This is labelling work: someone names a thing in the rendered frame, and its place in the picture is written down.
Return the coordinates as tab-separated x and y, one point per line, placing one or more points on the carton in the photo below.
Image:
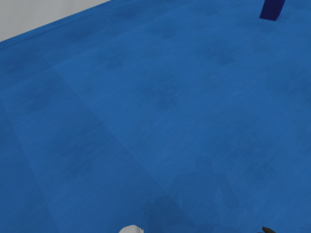
271	9

